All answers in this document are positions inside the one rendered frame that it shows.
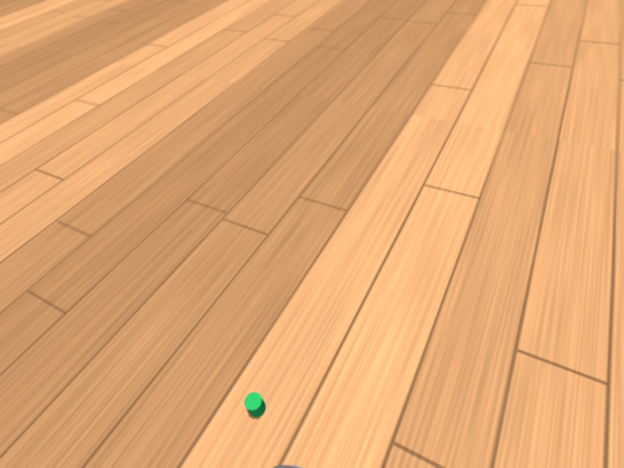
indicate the tin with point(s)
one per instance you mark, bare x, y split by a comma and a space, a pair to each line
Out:
254, 404

